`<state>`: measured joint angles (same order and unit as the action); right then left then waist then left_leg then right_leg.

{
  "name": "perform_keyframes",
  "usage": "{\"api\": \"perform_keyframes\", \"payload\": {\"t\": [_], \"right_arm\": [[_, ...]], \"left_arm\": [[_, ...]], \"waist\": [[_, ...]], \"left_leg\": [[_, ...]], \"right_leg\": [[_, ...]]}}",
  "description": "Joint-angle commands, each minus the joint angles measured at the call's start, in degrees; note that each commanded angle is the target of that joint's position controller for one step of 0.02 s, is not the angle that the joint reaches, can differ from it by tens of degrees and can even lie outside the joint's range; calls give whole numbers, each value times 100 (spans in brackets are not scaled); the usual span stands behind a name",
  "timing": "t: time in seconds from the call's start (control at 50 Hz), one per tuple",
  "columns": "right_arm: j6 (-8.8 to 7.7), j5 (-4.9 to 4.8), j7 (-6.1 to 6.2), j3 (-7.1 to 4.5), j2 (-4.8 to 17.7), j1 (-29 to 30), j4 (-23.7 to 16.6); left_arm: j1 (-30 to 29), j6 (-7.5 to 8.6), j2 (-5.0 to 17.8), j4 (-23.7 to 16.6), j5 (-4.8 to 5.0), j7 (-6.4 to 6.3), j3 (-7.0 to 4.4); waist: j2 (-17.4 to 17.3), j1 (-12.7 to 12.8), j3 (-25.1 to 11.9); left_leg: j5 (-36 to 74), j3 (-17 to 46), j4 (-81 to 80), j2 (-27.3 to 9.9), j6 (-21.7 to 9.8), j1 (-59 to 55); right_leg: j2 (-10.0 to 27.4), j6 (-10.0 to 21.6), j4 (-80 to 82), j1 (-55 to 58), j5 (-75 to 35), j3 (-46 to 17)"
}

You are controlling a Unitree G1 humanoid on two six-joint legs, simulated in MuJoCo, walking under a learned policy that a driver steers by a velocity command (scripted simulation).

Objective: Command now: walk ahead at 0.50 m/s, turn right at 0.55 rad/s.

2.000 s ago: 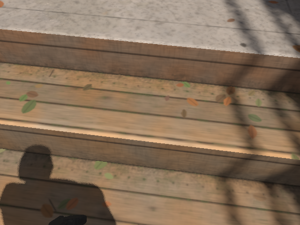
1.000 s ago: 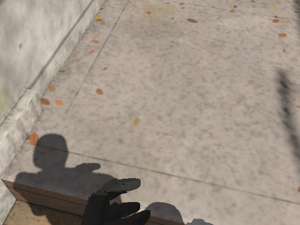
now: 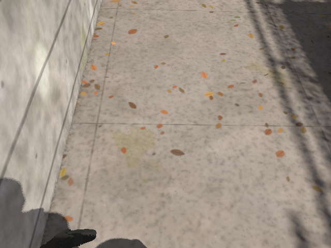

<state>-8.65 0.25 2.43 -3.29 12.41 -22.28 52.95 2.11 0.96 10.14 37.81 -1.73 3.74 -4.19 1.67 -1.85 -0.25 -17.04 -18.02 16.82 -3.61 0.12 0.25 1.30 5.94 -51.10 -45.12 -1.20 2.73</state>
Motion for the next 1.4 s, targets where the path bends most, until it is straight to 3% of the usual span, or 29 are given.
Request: {"api": "perform_keyframes", "payload": {"t": [0.02, 0.04, 0.1, 0.14, 0.16, 0.18, 0.2, 0.24, 0.32, 0.42, 0.54, 0.6, 0.64, 0.66, 0.68, 0.7, 0.72, 0.76, 0.8, 0.9, 1.06, 1.08, 1.1, 1.12, 1.14, 1.18, 1.22, 1.26, 1.4], "right_arm": [[107, 16, 62, -166, 780, 17, -420], [162, -66, 108, -158, 849, 29, -499], [354, -31, 76, -249, 1222, -40, -541], [538, -35, -14, -291, 1224, 171, -604], [552, 35, -3, -267, 1039, 174, -723], [468, -10, -87, -88, 281, 174, -1216], [355, 3, -167, -104, 548, 618, -1618], [171, 70, -186, -51, 738, 870, -1617], [440, 228, -193, -23, 798, 648, -1612], [593, 279, -315, 109, 524, 1618, -1822], [580, 128, -352, 149, 597, 2640, -2014], [521, 149, -278, 133, 738, 2374, -1986], [459, 138, -160, 65, 933, 1360, -1718], [364, 186, -85, -38, 1248, 580, -1545], [326, 195, -39, -122, 1683, -292, -1471], [438, 50, -70, -166, 1741, -119, -1581], [522, 15, -68, -93, 1240, 446, -1759], [588, 102, -22, 141, 518, 1032, -1774], [590, 105, 13, 127, 625, 947, -1585], [530, 87, -47, 24, 818, 1072, -1478], [691, 3, -268, 98, 808, 722, -1036], [697, 99, -295, 140, 654, 439, -954], [707, 124, -351, 210, 270, 128, -1052], [758, -60, -271, 261, 150, -94, -1139], [826, -41, -218, 123, 631, 183, -1054], [867, -113, -198, 26, 680, 311, -1043], [886, -14, -198, -20, 644, 15, -889], [890, -12, -190, -44, 592, 8, -886], [1010, -33, -306, 21, 469, 479, -1208]], "left_arm": [[-171, 48, 203, -209, 34, 31, -81], [-219, 1, 327, -282, -35, 0, -121], [311, -66, 561, -159, 100, -68, -210], [1558, 80, 763, 323, 141, -169, -314], [2255, 153, 1050, 546, -11, -233, -416], [1945, 141, 1740, 408, -82, -295, -523], [1953, 121, 1892, 258, 100, -277, -541], [1710, 176, 1369, 349, 144, -332, -377], [1666, 313, 1028, 451, 145, -385, -187], [2165, 269, 1273, 528, 136, -378, -239], [2697, 241, 1357, 669, 79, -398, -208], [2474, 170, 1492, 628, 36, -462, -203], [2073, 169, 1633, 608, 86, -454, -228], [1904, 220, 1527, 513, 161, -450, -196], [2054, 247, 1064, 276, 259, -473, -82], [2692, 155, 1301, 193, 278, -526, -139], [2687, 46, 1628, 490, -4, -550, -175], [1801, -60, 1306, 384, -22, -398, -105], [1826, -262, 1038, 426, -90, -268, -44], [1487, -513, 998, 219, -84, -184, -33], [1207, -329, 551, 528, -44, -240, 320], [1336, -210, 696, 561, -107, -294, 333], [1419, -102, 1178, 483, -184, -370, 295], [1051, -147, 1736, 334, -6, -476, 123], [1020, -134, 1457, 317, 22, -535, 141], [687, -144, 1207, 359, 18, -582, 191], [667, -110, 1007, 322, 49, -632, 207], [823, -46, 943, 357, 30, -664, 185], [1086, -117, 1183, 435, -18, -657, -18]], "waist": [[-951, 150, 117], [-1013, 171, 154], [-1183, 322, 214], [-1150, 863, -236], [-728, 1139, -661], [882, 525, -791], [644, 560, -1368], [-346, 375, -591], [-247, 9, -502], [41, 402, 6], [314, 897, 178], [404, 708, 219], [301, 114, 18], [11, -263, -374], [-931, -442, -1350], [-2437, -72, -2695], [-1382, 114, -2281], [-811, 153, -851], [-833, 276, -374], [-841, 507, -549], [-840, 446, -256], [-631, 441, -84], [627, 254, -232], [1574, 68, -213], [1178, 277, -44], [771, 59, 160], [577, -62, -96], [323, -51, -339], [599, 214, -369]], "left_leg": [[3815, 72, -401, -1099, -466, -606], [4153, 114, -191, -1225, -456, -693], [5669, -35, 675, -1399, -591, -1013], [5558, -133, 2446, -1123, -555, -437], [4105, 38, 4040, -1073, -452, 950], [-671, 308, 5993, 14, -54, 3539], [-1227, 1847, 6683, 510, 18, 4073], [-126, 2196, 6178, -107, -62, 4127], [-218, 2179, 5304, -335, 92, 3580], [732, 1820, 3602, -222, 242, 3890], [1537, 1837, 2336, 121, 208, 4023], [1301, 1861, 1768, 413, 69, 3083], [1494, 1779, 1227, 688, -61, 1453], [2162, 2203, 1098, 227, -161, 255], [4628, 3379, 1451, -1405, -457, -1258], [5304, 5329, 1157, -2568, -1352, -1998], [3897, 5031, 1067, -2300, -1348, -1198], [2510, 3672, 484, -1592, -1180, 335], [3137, 2921, 286, -1354, -1162, 1244], [2854, 2214, 104, -1420, -1165, 1848], [1023, 2034, 398, -822, -735, 2417], [749, 1998, 663, -644, -493, 2777], [-587, 1586, 1810, -71, -160, 2977], [-1626, 1461, 2206, 360, -138, 2890], [-1511, 1779, 2779, 275, -124, 2665], [-1090, 1936, 3367, 326, -106, 2805], [-907, 1849, 3852, 344, -44, 2716], [-899, 1862, 4086, 322, 0, 2738], [-906, 1621, 2623, 281, -133, 2117]], "right_leg": [[-202, 174, 1151, 883, 387, 444], [-326, 164, 1286, 1008, 743, 442], [-587, 408, 1574, 1498, 1663, 743], [-975, 625, 2195, 3089, 1741, 785], [-509, 790, 2077, 4541, 2086, -319], [954, 1452, 2499, 5800, 2147, -3192], [1474, 1834, 3596, 5788, 1695, -5203], [1338, 1525, 3527, 4822, 169, -3502], [669, 1128, 3648, 3876, -1017, -2300], [204, 841, 3798, 3559, -1011, -1925], [328, 729, 3306, 4454, -1317, -2305], [110, 445, 2596, 4184, -2325, -2283], [-154, 161, 1788, 3572, -2749, -2339], [-496, 2, 698, 3079, -2223, -2173], [-948, -154, -1204, 2198, 826, -1446], [-1465, -285, -2640, 1477, 3964, -1043], [-818, -298, -2988, 1297, 3351, -1037], [-446, -444, -2650, 1090, 2760, -710], [-367, -559, -2410, 1340, 2717, -589], [-283, -415, -1875, 1556, 1996, -605], [-340, -258, 2151, 3642, 1487, -5], [-37, -289, 2657, 4085, 1238, -496], [1464, -167, 3381, 4228, 701, -2261], [2019, 486, 3607, 3410, 453, -2664], [1770, 650, 3664, 3114, 851, -2382], [1389, 553, 3717, 3142, 459, -1700], [1275, 598, 3504, 3460, -793, -1123], [1353, 691, 3278, 3811, -1576, -859], [1581, 605, 3007, 3884, -831, -616]]}}
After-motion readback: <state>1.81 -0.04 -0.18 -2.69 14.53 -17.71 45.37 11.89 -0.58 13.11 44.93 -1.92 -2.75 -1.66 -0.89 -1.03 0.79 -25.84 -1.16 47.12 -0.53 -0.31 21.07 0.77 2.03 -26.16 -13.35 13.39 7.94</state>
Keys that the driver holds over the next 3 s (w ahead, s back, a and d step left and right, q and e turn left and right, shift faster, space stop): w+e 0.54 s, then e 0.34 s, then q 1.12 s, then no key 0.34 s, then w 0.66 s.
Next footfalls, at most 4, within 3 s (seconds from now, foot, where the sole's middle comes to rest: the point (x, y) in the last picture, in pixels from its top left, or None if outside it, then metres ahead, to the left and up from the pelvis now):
0.16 right None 0.25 -0.09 -0.78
0.66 left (170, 221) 0.62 -0.03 -0.78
1.10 right None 0.49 -0.24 -0.78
1.48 left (172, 237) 0.56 -0.04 -0.78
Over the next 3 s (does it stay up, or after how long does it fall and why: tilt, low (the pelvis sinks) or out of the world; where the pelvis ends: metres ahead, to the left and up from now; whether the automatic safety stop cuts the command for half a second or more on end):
stays up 0.68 -0.17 0.00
